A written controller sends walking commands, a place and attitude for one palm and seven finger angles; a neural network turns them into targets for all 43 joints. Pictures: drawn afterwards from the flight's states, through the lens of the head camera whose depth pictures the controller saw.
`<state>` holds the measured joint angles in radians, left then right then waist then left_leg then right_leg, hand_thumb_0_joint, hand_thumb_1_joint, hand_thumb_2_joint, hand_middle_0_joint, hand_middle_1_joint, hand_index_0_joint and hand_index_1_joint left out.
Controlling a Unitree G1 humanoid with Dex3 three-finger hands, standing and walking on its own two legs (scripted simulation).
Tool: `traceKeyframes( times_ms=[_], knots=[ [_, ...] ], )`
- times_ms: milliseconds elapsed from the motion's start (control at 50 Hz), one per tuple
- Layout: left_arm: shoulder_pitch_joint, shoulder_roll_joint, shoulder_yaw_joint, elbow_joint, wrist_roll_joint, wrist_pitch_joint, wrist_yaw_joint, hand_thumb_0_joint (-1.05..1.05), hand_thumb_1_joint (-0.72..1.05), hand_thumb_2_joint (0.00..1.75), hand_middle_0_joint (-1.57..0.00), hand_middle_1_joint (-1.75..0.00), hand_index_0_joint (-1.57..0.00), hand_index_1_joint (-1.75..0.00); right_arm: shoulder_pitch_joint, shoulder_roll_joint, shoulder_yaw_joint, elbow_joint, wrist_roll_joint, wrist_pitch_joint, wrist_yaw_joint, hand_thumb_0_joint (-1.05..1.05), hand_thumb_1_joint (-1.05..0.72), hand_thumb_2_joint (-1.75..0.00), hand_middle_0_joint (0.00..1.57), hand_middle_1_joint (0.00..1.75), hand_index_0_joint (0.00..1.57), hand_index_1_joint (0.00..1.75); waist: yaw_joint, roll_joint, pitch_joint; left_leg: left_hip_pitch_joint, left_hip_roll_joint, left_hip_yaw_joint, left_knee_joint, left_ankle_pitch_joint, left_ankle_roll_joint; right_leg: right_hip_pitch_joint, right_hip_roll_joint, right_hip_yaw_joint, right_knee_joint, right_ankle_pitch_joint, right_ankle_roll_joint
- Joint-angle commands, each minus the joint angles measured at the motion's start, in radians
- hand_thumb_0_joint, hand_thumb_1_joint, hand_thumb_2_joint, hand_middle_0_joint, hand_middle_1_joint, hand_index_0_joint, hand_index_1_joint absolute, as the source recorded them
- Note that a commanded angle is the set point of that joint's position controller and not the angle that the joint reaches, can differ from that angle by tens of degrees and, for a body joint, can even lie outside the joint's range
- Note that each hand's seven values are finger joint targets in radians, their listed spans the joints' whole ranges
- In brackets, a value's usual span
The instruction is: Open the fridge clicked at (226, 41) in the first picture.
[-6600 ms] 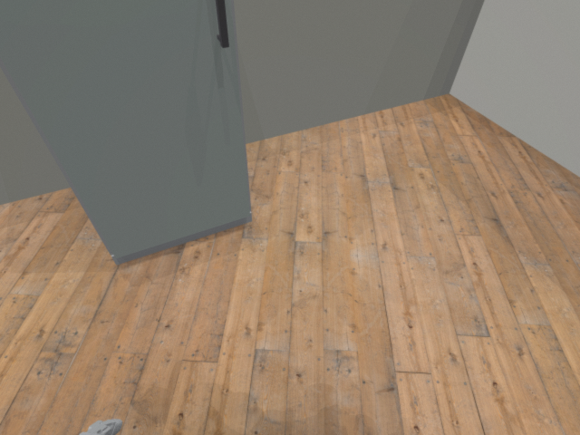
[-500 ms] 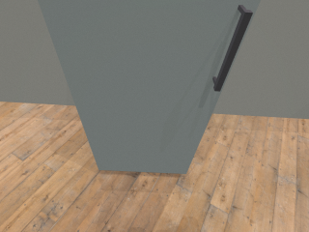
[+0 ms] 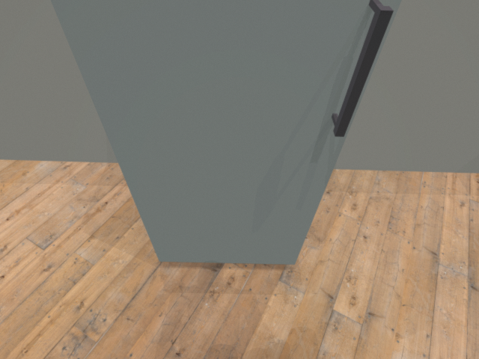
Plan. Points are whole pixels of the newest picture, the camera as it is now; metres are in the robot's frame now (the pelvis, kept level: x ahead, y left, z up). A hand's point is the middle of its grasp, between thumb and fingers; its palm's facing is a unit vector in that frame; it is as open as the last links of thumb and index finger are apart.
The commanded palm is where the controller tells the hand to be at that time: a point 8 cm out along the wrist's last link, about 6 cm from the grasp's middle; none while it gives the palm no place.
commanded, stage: shuffle to correct the standing spot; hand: right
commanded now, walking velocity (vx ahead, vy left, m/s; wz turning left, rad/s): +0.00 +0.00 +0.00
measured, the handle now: (354, 75) +0.56 -0.17 +0.20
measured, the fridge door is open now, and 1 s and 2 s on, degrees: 0 0 0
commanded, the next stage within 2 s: come to a stop and stand still in 0.34 s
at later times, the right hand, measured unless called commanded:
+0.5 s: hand out of the picture +0.07 -0.19 -0.19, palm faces +0.06 +0.98 -0.19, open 7.3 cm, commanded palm none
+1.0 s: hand out of the picture +0.12 -0.20 -0.17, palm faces +0.06 +0.96 -0.29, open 7.3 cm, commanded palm none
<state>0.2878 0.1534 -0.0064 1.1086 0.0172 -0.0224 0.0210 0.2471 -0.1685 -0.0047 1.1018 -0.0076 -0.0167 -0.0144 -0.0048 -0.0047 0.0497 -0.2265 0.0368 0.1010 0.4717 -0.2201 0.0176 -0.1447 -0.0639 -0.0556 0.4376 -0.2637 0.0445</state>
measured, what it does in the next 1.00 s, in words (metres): steps on the spot: right foot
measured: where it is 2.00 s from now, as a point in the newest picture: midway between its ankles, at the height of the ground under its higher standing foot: outside the picture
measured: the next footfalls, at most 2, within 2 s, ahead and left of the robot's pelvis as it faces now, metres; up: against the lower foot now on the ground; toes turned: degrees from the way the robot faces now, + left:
right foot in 0.68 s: +0.16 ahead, -0.15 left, +0.00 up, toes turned -6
right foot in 1.24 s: +0.11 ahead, -0.12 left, +0.00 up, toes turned -5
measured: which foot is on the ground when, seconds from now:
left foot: down 0.00-1.00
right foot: down 0.00-0.48, up 0.50-0.66, down 0.68-0.94, up 0.96-1.00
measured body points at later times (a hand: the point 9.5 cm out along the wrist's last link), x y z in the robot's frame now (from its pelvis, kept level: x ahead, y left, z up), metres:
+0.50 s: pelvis +0.07 -0.02 -0.02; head +0.11 -0.01 +0.43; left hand +0.00 +0.18 -0.18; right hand +0.07 -0.24 -0.17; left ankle +0.05 +0.07 -0.74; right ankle -0.02 -0.14 -0.73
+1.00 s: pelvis +0.08 +0.00 -0.01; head +0.12 +0.03 +0.44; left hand +0.16 +0.22 -0.18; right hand +0.12 -0.25 -0.15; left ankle +0.07 +0.07 -0.74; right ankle +0.10 -0.14 -0.72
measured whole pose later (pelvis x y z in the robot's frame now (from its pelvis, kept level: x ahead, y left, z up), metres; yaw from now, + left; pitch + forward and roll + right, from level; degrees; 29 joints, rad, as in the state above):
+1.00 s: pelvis +0.08 +0.00 -0.01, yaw -1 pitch -1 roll -2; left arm 0.15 0.17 0.06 1.00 0.01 0.03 0.03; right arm 0.24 -0.17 -0.04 1.00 -0.03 0.00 -0.04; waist -0.01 -0.03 0.09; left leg -0.25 0.02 0.10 0.63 -0.36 0.06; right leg -0.34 -0.03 -0.06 0.73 -0.43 0.01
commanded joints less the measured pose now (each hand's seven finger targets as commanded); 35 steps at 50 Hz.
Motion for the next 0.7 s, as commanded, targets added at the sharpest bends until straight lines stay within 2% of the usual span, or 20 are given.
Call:
traceKeyframes(
  times_ms=[0, 40, 140, 180, 240, 280, 320, 380, 420, 440, 460, 480, 500, 520, 560, 600, 620, 640, 660, 680],
  knots=[
    [0.066, 0.104, 0.022, -0.023, -0.002, -0.012, 0.007, 0.00, 0.90, 0.90, -0.20, -0.30, -0.20, -0.30, 0.046, -0.129, -0.028, -0.035, -0.004, -0.016, -0.012, 0.00, -0.90, -0.90, 0.20, 0.30, 0.20, 0.30, -0.005, 0.001, 0.000, 0.047, 0.089, -0.100, -0.104, 0.057, 0.020, -0.073, -0.047, 0.039, -0.084, 0.107, -0.050],
    [0.084, 0.071, 0.013, -0.013, 0.002, -0.005, 0.005, 0.00, 0.90, 0.90, -0.20, -0.30, -0.20, -0.30, 0.068, -0.099, -0.021, -0.026, -0.005, -0.009, -0.012, 0.00, -0.90, -0.90, 0.20, 0.30, 0.20, 0.30, -0.008, 0.018, 0.008, 0.038, 0.091, -0.106, -0.112, -0.072, 0.021, -0.081, -0.033, 0.022, -0.073, 0.011, -0.047],
    [0.106, 0.055, 0.016, -0.027, 0.010, 0.009, -0.006, 0.00, 0.90, 0.90, -0.20, -0.30, -0.20, -0.30, 0.094, -0.129, -0.043, -0.039, -0.014, 0.004, -0.006, 0.00, -0.90, -0.90, 0.20, 0.30, 0.20, 0.30, -0.014, 0.072, 0.088, -0.036, 0.122, -0.173, -0.163, -0.390, 0.056, -0.163, 0.017, -0.016, 0.007, -0.168, -0.057],
    [0.119, 0.048, 0.018, -0.032, 0.010, 0.009, -0.008, 0.00, 0.90, 0.90, -0.20, -0.30, -0.20, -0.30, 0.105, -0.130, -0.050, -0.044, -0.015, 0.005, -0.005, 0.00, -0.90, -0.90, 0.20, 0.30, 0.20, 0.30, -0.010, 0.095, 0.096, -0.056, 0.133, -0.187, -0.173, -0.422, 0.068, -0.164, 0.025, -0.025, 0.037, -0.169, -0.061],
    [0.161, 0.047, 0.017, -0.027, 0.010, -0.004, -0.007, 0.00, 0.90, 0.90, -0.20, -0.30, -0.20, -0.30, 0.094, -0.115, -0.055, -0.057, -0.013, 0.002, 0.000, 0.00, -0.90, -0.90, 0.20, 0.30, 0.20, 0.30, 0.005, 0.026, 0.107, -0.097, 0.107, -0.136, -0.092, -0.363, 0.066, -0.130, 0.008, 0.001, 0.005, -0.128, -0.074],
    [0.206, 0.077, 0.025, -0.016, 0.009, -0.014, -0.002, 0.00, 0.90, 0.90, -0.20, -0.30, -0.20, -0.30, 0.074, -0.075, -0.051, -0.074, -0.017, -0.002, 0.004, 0.00, -0.90, -0.90, 0.20, 0.30, 0.20, 0.30, 0.022, -0.102, 0.108, -0.123, 0.035, -0.031, 0.056, -0.248, 0.041, -0.089, -0.066, 0.092, -0.076, -0.074, -0.105],
    [0.244, 0.117, 0.035, -0.004, 0.009, -0.025, 0.009, 0.00, 0.90, 0.90, -0.20, -0.30, -0.20, -0.30, 0.042, -0.020, -0.040, -0.100, -0.021, -0.011, 0.006, 0.00, -0.90, -0.90, 0.20, 0.30, 0.20, 0.30, 0.032, -0.260, 0.100, -0.213, -0.023, 0.054, 0.246, -0.213, 0.024, -0.005, -0.174, 0.224, -0.139, 0.106, -0.174],
    [0.250, 0.096, 0.032, -0.001, 0.012, -0.033, 0.017, 0.00, 0.90, 0.90, -0.20, -0.30, -0.20, -0.30, 0.014, -0.011, -0.041, -0.108, -0.015, -0.029, 0.013, 0.00, -0.90, -0.90, 0.20, 0.30, 0.20, 0.30, 0.033, -0.194, 0.095, -0.257, -0.012, 0.038, 0.239, -0.287, 0.034, 0.094, -0.199, 0.218, -0.056, 0.477, -0.224],
    [0.182, 0.100, 0.030, -0.021, 0.003, -0.037, 0.018, 0.00, 0.90, 0.90, -0.20, -0.30, -0.20, -0.30, 0.141, -0.014, -0.056, -0.065, -0.012, -0.039, 0.016, 0.00, -0.90, -0.90, 0.20, 0.30, 0.20, 0.30, -0.044, -0.084, 0.011, 0.062, 0.003, 0.021, 0.062, -0.055, 0.052, -0.067, -0.121, 0.087, 0.122, 0.509, -0.165],
    [0.137, 0.073, 0.028, -0.053, -0.011, -0.044, 0.014, 0.00, 0.90, 0.90, -0.20, -0.30, -0.20, -0.30, 0.284, -0.070, -0.071, -0.024, -0.016, -0.046, 0.007, 0.00, -0.90, -0.90, 0.20, 0.30, 0.20, 0.30, -0.100, 0.086, -0.061, 0.298, 0.128, -0.155, 0.023, 0.182, 0.089, -0.257, -0.031, -0.010, 0.306, 0.364, -0.118],
    [0.072, 0.024, 0.021, -0.091, -0.014, -0.049, 0.010, 0.00, 0.90, 0.90, -0.20, -0.30, -0.20, -0.30, 0.402, -0.137, -0.085, 0.019, -0.013, -0.049, -0.007, 0.00, -0.90, -0.90, 0.20, 0.30, 0.20, 0.30, -0.131, 0.300, -0.082, 0.421, 0.343, -0.376, -0.062, 0.595, 0.183, -0.442, 0.059, -0.072, 0.503, -0.164, -0.071],
    [0.043, 0.039, 0.026, -0.102, -0.014, -0.036, 0.019, 0.00, 0.90, 0.90, -0.20, -0.30, -0.20, -0.30, 0.403, -0.125, -0.068, 0.030, -0.006, -0.047, -0.016, 0.00, -0.90, -0.90, 0.20, 0.30, 0.20, 0.30, -0.117, 0.211, -0.083, 0.386, 0.401, -0.397, -0.057, 0.843, 0.255, -0.436, 0.041, 0.005, 0.596, -0.342, -0.052],
    [0.037, 0.017, 0.028, -0.085, -0.015, -0.026, 0.021, 0.00, 0.90, 0.90, -0.20, -0.30, -0.20, -0.30, 0.321, -0.099, -0.060, 0.020, -0.011, -0.044, -0.025, 0.00, -0.90, -0.90, 0.20, 0.30, 0.20, 0.30, -0.089, 0.200, -0.028, 0.308, 0.371, -0.319, -0.043, 0.903, 0.257, -0.426, 0.010, 0.045, 0.602, -0.338, -0.044],
    [0.026, 0.002, 0.027, -0.078, -0.015, -0.015, 0.018, 0.00, 0.90, 0.90, -0.20, -0.30, -0.20, -0.30, 0.250, -0.073, -0.052, -0.001, -0.019, -0.035, -0.031, 0.00, -0.90, -0.90, 0.20, 0.30, 0.20, 0.30, -0.069, 0.194, 0.027, 0.221, 0.340, -0.253, -0.047, 0.868, 0.237, -0.404, -0.005, 0.040, 0.560, -0.325, -0.042],
    [0.041, -0.020, 0.026, -0.066, -0.020, -0.004, 0.010, 0.00, 0.90, 0.90, -0.20, -0.30, -0.20, -0.30, 0.150, -0.077, -0.046, -0.042, -0.028, -0.022, -0.036, 0.00, -0.90, -0.90, 0.20, 0.30, 0.20, 0.30, -0.017, 0.178, 0.038, 0.105, 0.263, -0.135, -0.024, 0.768, 0.177, -0.275, 0.001, 0.011, 0.340, -0.256, -0.041],
    [0.107, -0.044, 0.026, -0.029, -0.020, 0.002, 0.009, 0.00, 0.90, 0.90, -0.20, -0.30, -0.20, -0.30, 0.112, -0.083, -0.045, -0.060, -0.016, -0.009, -0.039, 0.00, -0.90, -0.90, 0.20, 0.30, 0.20, 0.30, 0.022, 0.129, -0.002, 0.020, 0.175, -0.051, 0.058, 0.624, 0.105, -0.085, 0.048, -0.053, 0.112, 0.058, -0.030],
    [0.158, -0.024, 0.031, -0.013, -0.017, 0.003, 0.011, 0.00, 0.90, 0.90, -0.20, -0.30, -0.20, -0.30, 0.100, -0.085, -0.047, -0.069, -0.005, -0.001, -0.039, 0.00, -0.90, -0.90, 0.20, 0.30, 0.20, 0.30, 0.045, 0.095, -0.020, -0.037, 0.146, -0.040, 0.109, 0.488, 0.067, 0.019, 0.034, -0.049, 0.033, 0.252, -0.034],
    [0.167, 0.027, 0.042, -0.017, -0.008, 0.000, 0.017, 0.00, 0.90, 0.90, -0.20, -0.30, -0.20, -0.30, 0.117, -0.062, -0.045, -0.083, 0.000, 0.008, -0.039, 0.00, -0.90, -0.90, 0.20, 0.30, 0.20, 0.30, 0.033, -0.028, -0.047, -0.085, 0.095, -0.026, 0.167, 0.298, 0.021, 0.088, -0.054, 0.024, 0.039, 0.539, -0.071],
    [0.151, 0.089, 0.051, -0.040, -0.006, -0.001, 0.022, 0.00, 0.90, 0.90, -0.20, -0.30, -0.20, -0.30, 0.139, -0.040, -0.045, -0.091, 0.006, 0.019, -0.041, 0.00, -0.90, -0.90, 0.20, 0.30, 0.20, 0.30, 0.015, -0.167, -0.077, -0.090, 0.043, 0.001, 0.220, -0.001, -0.024, 0.060, -0.209, 0.179, 0.013, 0.847, -0.163],
    [0.134, 0.112, 0.055, -0.047, -0.006, 0.002, 0.024, 0.00, 0.90, 0.90, -0.20, -0.30, -0.20, -0.30, 0.146, -0.035, -0.041, -0.095, -0.001, 0.025, -0.043, 0.00, -0.90, -0.90, 0.20, 0.30, 0.20, 0.30, 0.017, -0.184, -0.086, -0.055, 0.018, -0.018, 0.318, -0.294, -0.021, 0.028, -0.271, 0.202, -0.018, 0.933, -0.231]
  ],
)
